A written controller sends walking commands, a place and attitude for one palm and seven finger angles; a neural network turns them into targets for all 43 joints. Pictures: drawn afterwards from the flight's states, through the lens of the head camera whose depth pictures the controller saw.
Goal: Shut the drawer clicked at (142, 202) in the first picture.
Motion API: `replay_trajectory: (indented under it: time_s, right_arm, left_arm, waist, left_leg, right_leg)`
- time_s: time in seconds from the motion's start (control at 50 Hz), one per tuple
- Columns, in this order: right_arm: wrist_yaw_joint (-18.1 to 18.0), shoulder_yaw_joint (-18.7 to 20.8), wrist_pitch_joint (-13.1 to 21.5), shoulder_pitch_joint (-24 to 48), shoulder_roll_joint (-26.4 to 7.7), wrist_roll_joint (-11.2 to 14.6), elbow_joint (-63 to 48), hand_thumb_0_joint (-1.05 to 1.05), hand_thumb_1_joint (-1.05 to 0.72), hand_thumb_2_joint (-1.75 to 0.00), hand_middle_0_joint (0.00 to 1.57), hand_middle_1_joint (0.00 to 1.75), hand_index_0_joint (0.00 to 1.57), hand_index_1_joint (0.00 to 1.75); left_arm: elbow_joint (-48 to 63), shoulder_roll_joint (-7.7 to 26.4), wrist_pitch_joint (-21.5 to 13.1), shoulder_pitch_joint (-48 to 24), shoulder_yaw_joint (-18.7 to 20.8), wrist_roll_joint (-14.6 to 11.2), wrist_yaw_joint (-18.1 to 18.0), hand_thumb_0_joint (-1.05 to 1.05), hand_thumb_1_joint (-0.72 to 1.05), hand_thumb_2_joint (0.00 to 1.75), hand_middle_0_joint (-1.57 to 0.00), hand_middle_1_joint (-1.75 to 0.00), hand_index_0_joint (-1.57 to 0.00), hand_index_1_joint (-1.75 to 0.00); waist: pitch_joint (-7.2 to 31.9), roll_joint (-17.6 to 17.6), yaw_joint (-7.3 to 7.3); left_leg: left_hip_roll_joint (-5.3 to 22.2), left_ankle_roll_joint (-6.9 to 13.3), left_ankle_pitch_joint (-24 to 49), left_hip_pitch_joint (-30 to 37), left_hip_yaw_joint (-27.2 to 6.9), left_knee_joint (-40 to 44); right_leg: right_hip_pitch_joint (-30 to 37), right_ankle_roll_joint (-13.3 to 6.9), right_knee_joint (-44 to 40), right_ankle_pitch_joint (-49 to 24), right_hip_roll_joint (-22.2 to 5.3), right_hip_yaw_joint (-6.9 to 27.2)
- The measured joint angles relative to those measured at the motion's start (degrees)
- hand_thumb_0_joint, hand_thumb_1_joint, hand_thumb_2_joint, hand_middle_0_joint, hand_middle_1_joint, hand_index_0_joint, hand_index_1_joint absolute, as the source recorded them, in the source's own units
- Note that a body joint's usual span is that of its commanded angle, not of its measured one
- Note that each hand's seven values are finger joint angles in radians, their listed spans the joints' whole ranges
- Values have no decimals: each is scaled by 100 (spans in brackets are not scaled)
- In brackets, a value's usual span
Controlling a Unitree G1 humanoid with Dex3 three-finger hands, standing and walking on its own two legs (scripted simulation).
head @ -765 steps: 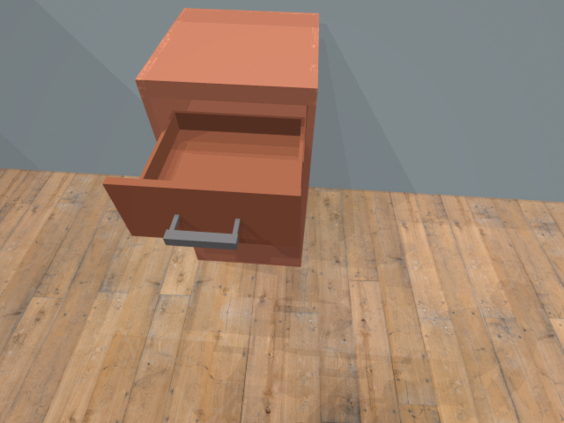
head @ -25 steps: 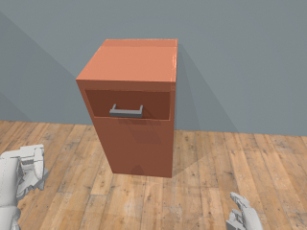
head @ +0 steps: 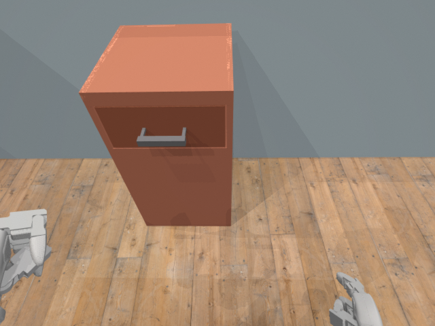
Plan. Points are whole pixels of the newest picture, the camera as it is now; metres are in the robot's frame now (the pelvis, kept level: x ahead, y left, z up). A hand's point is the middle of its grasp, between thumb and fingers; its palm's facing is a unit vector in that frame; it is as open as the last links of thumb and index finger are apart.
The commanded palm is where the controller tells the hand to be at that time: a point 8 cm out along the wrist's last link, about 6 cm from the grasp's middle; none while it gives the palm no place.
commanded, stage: step back with the hand held close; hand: left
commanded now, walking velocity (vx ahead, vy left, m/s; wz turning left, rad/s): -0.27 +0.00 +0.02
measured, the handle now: (162, 136) +0.65 +0.22 -0.09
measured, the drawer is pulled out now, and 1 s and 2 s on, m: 0.00 0.00 0.00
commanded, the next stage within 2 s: stop stepping back and stand still in 0.94 s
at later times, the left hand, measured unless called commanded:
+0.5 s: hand (0, 314) +0.12 +0.25 +0.15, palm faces +0.36 -0.80 -0.49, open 3.3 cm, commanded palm +0.05 +0.29 +0.17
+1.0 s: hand out of the picture +0.07 +0.23 +0.16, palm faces +0.23 -0.85 -0.48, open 3.3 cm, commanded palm -0.01 +0.28 +0.17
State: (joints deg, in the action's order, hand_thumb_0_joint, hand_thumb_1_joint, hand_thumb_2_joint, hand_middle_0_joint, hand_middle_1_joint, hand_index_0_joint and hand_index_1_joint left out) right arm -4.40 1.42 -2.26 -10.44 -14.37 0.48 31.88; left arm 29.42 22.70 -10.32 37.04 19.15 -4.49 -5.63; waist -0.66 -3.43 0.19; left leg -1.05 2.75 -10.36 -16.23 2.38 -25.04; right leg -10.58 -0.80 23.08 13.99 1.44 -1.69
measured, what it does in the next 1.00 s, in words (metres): walks backwards: right foot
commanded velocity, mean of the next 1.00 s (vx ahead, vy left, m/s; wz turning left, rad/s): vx -0.35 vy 0.00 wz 0.00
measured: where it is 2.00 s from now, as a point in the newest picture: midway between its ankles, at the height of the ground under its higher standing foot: outside the picture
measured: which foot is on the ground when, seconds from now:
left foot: down 0.00-1.00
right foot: down 0.00-0.64, up 0.66-0.94, down 0.96-1.00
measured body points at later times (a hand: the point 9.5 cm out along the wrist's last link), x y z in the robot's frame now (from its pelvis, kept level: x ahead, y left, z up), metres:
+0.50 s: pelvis -0.07 +0.01 -0.02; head -0.05 +0.01 +0.43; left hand +0.09 +0.29 +0.18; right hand +0.11 -0.23 -0.09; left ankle +0.03 +0.09 -0.74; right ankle -0.02 -0.11 -0.74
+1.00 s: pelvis -0.15 +0.01 -0.02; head -0.09 +0.04 +0.42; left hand +0.05 +0.28 +0.18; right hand +0.05 -0.21 -0.10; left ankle +0.03 +0.09 -0.74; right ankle -0.29 -0.11 -0.74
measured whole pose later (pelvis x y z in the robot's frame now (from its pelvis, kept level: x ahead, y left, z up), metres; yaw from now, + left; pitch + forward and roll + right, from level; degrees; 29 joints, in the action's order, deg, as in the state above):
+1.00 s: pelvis -0.15 +0.01 -0.02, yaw -3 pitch +6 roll -3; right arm -2.4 -1.3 5.7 -4.9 -9.6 -2.6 35.6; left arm 38.4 27.6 -18.0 34.1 23.5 -4.2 -6.3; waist -1.0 0.9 -1.0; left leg 2.2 3.4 5.5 -33.9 3.6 -21.9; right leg -5.1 -0.2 22.5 24.0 3.0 -0.1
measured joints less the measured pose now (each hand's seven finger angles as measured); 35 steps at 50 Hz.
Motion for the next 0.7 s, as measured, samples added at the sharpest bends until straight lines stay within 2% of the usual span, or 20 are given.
replay_trajectory:
  time_s: [0.2, 0.42, 0.48, 0.52, 0.58, 0.62, 0.66, 0.7]
  right_arm:
    - [-14, -79, 118, 42, 140, 0, -94, 1, -91, -90, 20, 30, 20, 30]
    - [-56, -132, 418, -32, 149, -56, -158, 1, -90, -90, 21, 30, 20, 30]
    - [-34, -110, 450, -60, 126, -78, -81, 1, -90, -90, 21, 30, 20, 30]
    - [-5, -83, 457, -74, 103, -93, 10, 1, -90, -90, 21, 30, 20, 30]
    - [14, -24, 409, -76, 93, -96, 166, 1, -90, -90, 21, 30, 20, 30]
    - [-5, -3, 371, -79, 98, -86, 229, 1, -91, -90, 21, 30, 20, 30]
    - [-40, -15, 375, -80, 105, -81, 234, 1, -91, -90, 21, 30, 20, 30]
    - [-63, -13, 442, -96, 147, -114, 212, 1, -91, -90, 20, 30, 20, 30]
  left_arm:
    - [191, 49, -131, 9, 94, 57, -117, 2, 89, 90, -140, -160, -141, -159]
    - [322, 28, -277, -77, 244, 278, -151, 2, 89, 90, -140, -160, -141, -159]
    - [415, -26, -308, -86, 239, 277, -162, 2, 89, 90, -140, -160, -141, -159]
    - [504, -63, -345, -98, 188, 246, -202, 2, 89, 90, -140, -160, -141, -159]
    - [595, -59, -422, -183, 114, 217, -282, 2, 89, 90, -140, -160, -141, -159]
    - [608, -7, -458, -257, 109, 215, -316, 2, 88, 90, -141, -160, -141, -159]
    - [599, 78, -492, -275, 178, 236, -328, 2, 88, 90, -141, -160, -141, -159]
    - [522, 176, -493, -314, 284, 322, -289, 2, 88, 90, -141, -160, -141, -159]
  waist:
    - [-8, 48, 3]
    - [-111, 112, -20]
    - [-107, 99, -40]
    - [-86, 106, -45]
    - [-90, 172, 1]
    - [-112, 230, 62]
    - [-131, 260, 112]
    - [-132, 225, 184]
  left_leg:
    - [-18, 86, 156, -354, -7, -187]
    - [-24, 140, 186, -832, -61, -642]
    - [14, 100, -83, -987, -107, -877]
    - [8, -1, -387, -1102, -177, -1063]
    - [-34, -105, -548, -1179, -273, -1204]
    - [-39, -40, -232, -1158, -278, -1118]
    - [1, 120, 235, -1142, -241, -982]
    - [47, 221, 403, -1177, -269, -881]
  right_leg:
    - [-365, 65, 238, -127, -29, -29]
    - [-870, 58, 826, -99, 38, 28]
    - [-933, 18, 851, -120, 81, -10]
    - [-964, -4, 819, -174, 108, -25]
    - [-987, 12, 826, -220, 116, -39]
    - [-993, 49, 850, -233, 111, -51]
    - [-1071, 99, 976, -50, 151, -19]
    - [-1247, 144, 1772, 380, 325, 166]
